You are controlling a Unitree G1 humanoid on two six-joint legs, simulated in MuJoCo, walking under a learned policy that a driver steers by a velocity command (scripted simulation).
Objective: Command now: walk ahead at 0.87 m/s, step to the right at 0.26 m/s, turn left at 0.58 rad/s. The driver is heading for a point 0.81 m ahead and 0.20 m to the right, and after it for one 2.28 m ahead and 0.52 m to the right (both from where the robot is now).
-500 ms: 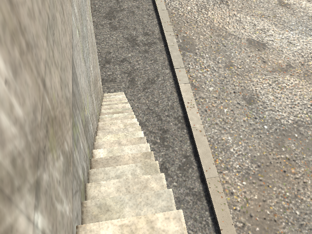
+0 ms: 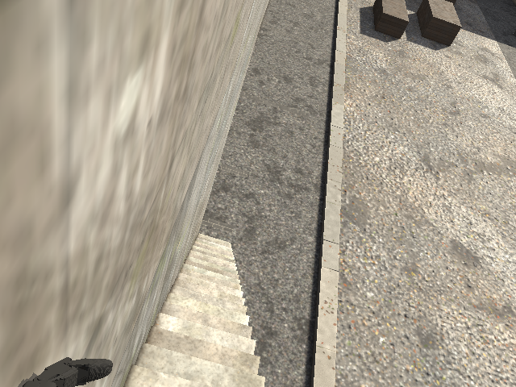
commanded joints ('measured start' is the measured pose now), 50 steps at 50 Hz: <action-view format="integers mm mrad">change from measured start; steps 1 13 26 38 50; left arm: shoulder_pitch -48 -117 84 219 711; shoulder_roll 49 42 12 40 106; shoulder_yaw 57 3 -63 -49 -25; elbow -41 -86 129 -28 43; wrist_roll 11 -1 -13 -89 29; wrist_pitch -18 -68 -30 -31 -79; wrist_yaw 2 -35 47 23 -59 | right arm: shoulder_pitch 137 -37 -253 -170 -464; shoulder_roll -154 -190 -121 -116 -147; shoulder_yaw -63 -33 22 24 -9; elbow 39 -113 -231 -217 -316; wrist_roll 6 1 -78 6 -3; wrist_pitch -10 14 17 -56 -38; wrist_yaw -4 -46 18 83 18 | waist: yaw -14 -64 54 159 491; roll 296 338 105 204 37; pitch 6 47 57 161 50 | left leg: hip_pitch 150 -283 -290 -194 -1038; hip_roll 162 144 205 389 -17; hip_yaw -214 -284 336 -182 312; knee -87 245 438 -212 1338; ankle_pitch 506 320 445 -106 -381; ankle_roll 11 151 -130 286 -30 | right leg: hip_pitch -127 127 -6 -206 1020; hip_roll -31 -96 -140 57 -195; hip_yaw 17 -42 247 -55 -143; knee -36 -640 -842 257 -729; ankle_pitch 30 312 -277 -367 231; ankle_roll -24 -92 -349 -7 -200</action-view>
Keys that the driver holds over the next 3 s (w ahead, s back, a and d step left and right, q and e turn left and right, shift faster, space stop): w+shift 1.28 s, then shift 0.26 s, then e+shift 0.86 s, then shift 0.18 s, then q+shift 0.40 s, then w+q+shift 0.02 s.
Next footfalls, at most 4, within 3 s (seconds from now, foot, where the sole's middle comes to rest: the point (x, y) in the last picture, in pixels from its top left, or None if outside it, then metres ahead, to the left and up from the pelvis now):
0.34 right None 0.14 -0.30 -0.97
0.64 left None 0.26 -0.11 -0.97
1.00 right None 0.45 -0.36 -1.19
1.64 left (171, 374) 1.08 -0.12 -1.80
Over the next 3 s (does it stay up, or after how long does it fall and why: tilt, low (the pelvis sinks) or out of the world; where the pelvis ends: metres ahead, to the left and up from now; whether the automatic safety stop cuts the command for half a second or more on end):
stays up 2.11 -0.59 -2.14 its command is cut before an obstacle from the start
